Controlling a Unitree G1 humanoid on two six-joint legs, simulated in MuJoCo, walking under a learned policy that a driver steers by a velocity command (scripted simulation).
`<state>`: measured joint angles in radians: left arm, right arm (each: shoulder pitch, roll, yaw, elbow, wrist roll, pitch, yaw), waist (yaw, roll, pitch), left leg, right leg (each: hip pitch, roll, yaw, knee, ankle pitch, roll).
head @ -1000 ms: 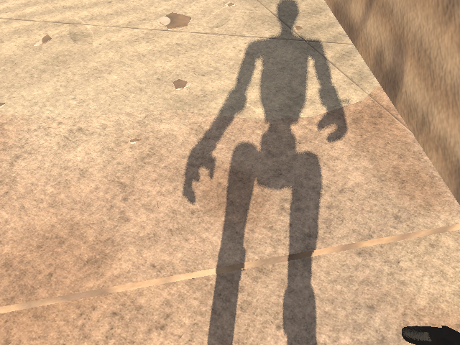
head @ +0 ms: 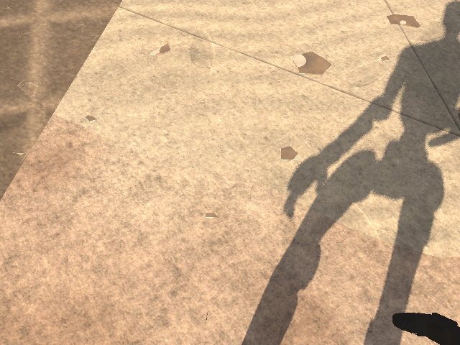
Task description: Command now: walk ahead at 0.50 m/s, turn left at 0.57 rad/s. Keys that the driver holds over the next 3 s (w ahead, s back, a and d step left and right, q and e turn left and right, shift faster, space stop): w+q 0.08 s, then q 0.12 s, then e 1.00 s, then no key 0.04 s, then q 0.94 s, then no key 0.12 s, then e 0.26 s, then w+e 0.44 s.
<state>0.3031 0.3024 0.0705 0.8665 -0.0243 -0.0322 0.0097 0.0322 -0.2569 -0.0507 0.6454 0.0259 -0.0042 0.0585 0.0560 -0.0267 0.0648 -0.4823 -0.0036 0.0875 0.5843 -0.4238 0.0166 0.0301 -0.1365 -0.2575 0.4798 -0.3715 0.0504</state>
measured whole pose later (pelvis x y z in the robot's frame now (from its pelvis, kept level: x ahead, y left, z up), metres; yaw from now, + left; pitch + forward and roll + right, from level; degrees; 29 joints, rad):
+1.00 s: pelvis +0.24 +0.03 +0.05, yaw -12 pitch +2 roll +0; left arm 0.17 0.34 0.09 0.70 -0.02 0.06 0.01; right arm 0.15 -0.24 -0.06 0.72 -0.01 0.01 -0.05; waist -0.01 -0.03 0.05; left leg -0.25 0.03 0.06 0.44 -0.22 0.01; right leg -0.53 0.00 0.04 0.98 -0.39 0.09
